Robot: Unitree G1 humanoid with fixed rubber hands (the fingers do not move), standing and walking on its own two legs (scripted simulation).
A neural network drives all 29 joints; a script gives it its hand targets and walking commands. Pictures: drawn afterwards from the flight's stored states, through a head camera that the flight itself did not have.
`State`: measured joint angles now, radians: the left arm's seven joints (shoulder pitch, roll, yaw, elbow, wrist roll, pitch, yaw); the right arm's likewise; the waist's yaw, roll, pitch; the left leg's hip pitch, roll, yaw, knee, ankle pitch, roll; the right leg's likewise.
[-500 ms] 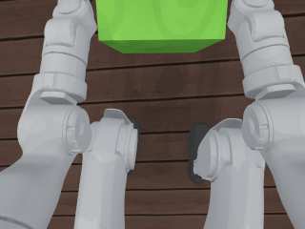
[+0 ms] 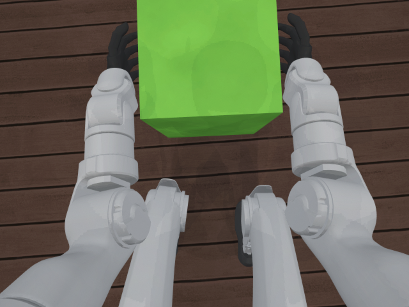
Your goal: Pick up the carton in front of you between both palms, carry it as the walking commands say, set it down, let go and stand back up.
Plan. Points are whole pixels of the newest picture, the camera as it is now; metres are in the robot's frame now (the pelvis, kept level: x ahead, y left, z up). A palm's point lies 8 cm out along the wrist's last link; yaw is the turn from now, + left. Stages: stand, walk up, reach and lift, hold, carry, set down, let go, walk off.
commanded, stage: reach and lift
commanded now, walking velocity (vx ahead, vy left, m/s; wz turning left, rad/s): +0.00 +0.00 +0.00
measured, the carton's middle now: (208, 78) +0.52 +0.03 -0.13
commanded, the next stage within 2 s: none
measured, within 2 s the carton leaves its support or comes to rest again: neither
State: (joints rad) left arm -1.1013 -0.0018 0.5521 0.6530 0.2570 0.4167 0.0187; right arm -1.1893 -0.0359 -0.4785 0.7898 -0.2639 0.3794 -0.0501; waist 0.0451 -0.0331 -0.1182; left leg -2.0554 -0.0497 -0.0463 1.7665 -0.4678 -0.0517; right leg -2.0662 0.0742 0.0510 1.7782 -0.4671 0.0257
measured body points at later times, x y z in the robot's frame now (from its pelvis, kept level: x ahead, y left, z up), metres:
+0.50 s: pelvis +0.05 +0.00 +0.13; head +0.22 +0.00 +0.55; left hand +0.47 +0.17 +0.09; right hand +0.49 -0.13 +0.09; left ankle +0.12 +0.13 -0.45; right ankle +0.12 -0.12 -0.45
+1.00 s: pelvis +0.09 +0.00 +0.26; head +0.14 +0.00 +0.71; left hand +0.43 +0.16 +0.24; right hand +0.43 -0.14 +0.24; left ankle +0.12 +0.13 -0.45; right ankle +0.12 -0.12 -0.45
